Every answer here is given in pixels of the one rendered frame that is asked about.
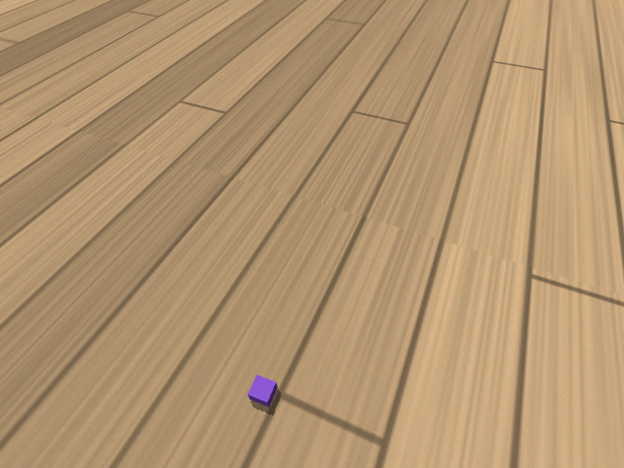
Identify small box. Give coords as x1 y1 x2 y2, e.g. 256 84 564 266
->
248 375 278 407

